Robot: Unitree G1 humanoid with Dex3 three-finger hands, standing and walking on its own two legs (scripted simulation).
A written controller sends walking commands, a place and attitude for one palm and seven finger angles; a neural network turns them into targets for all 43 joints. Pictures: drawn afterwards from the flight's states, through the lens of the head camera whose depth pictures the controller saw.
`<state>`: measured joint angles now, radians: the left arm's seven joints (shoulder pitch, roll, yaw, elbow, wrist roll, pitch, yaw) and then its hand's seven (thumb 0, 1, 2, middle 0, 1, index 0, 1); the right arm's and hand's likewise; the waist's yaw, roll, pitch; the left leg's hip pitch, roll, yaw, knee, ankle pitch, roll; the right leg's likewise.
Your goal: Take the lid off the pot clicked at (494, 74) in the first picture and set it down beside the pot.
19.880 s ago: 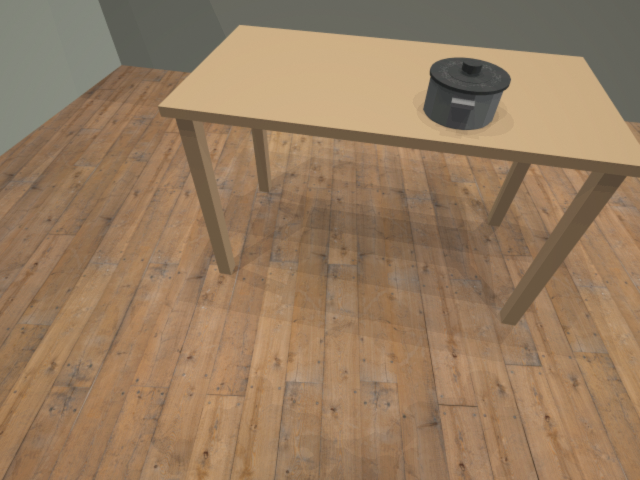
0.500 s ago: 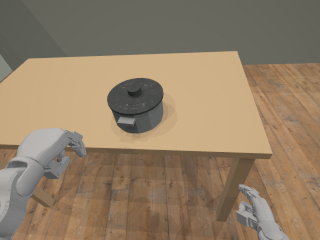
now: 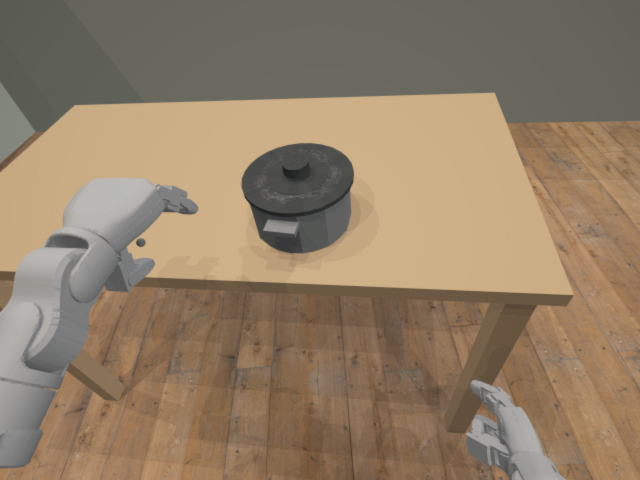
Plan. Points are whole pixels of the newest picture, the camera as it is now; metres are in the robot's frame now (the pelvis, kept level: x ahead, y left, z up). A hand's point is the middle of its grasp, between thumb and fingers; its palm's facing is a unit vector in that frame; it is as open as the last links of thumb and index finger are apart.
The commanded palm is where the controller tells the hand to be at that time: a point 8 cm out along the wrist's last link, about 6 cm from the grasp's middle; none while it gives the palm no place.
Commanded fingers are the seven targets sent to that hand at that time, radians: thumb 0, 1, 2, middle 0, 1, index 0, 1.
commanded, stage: move the open hand above the knob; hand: left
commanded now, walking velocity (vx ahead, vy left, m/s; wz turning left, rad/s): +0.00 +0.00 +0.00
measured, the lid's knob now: (295, 166) +0.56 +0.12 +0.09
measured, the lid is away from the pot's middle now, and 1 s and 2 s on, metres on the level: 0.00 0.00 0.00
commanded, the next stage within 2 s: none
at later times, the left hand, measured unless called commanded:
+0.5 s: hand (217, 232) +0.35 +0.18 +0.15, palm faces -0.14 +0.02 -0.99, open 9.9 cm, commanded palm +0.35 +0.19 +0.23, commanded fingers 0.00 -0.31 1.50 -0.85 -0.08 -0.85 -0.08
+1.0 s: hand (232, 193) +0.41 +0.17 +0.16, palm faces -0.26 -0.03 -0.96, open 9.9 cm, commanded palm +0.43 +0.16 +0.23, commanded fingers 0.00 -0.31 1.50 -0.85 -0.08 -0.85 -0.08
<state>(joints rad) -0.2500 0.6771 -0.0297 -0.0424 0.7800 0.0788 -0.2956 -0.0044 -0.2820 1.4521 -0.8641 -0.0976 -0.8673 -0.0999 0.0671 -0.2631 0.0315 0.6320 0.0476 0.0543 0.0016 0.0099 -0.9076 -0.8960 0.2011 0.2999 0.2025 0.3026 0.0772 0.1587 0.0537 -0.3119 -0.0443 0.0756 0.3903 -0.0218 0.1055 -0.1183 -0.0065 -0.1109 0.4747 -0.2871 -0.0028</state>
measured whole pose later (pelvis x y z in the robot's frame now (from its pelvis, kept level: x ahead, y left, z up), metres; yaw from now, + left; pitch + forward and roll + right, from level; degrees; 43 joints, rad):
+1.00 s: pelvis -0.03 -0.03 -0.01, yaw -3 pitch -2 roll -1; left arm -0.96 0.55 -0.29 0.87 0.87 0.21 -0.37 0.00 -0.30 1.50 -0.86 -0.08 -0.87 -0.09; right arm 0.24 -0.28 0.02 0.72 0.07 0.01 -0.02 0.01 -0.91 -0.90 0.20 0.30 0.20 0.30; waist -0.04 0.08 0.00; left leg -0.45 -0.09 -0.06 0.54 -0.17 0.06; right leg -0.28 0.05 -0.05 0.63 -0.31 -0.05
